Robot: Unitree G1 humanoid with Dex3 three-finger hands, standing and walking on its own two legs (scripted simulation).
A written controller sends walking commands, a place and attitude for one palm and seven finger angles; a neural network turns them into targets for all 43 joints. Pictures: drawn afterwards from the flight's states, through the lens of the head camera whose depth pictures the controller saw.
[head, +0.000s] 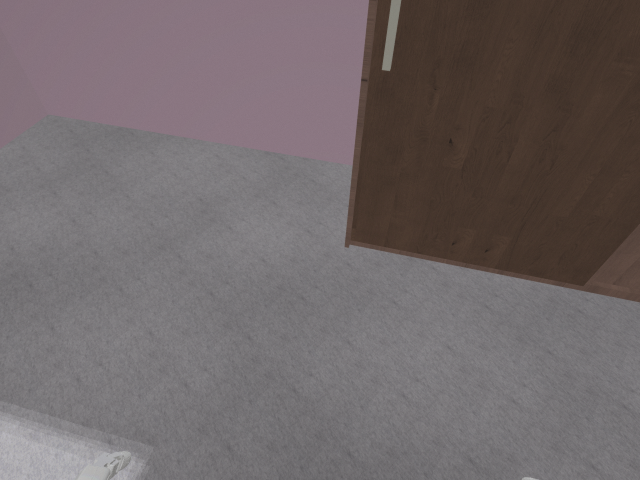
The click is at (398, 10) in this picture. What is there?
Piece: wardrobe's sliding door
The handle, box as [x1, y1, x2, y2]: [382, 0, 400, 70]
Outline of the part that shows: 400,0 391,0 382,69 389,70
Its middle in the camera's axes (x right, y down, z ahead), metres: +0.18 -0.52 +0.97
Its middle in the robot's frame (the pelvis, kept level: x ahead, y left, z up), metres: +1.09 -0.12 +0.11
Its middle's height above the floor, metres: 0.88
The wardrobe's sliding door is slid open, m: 0.00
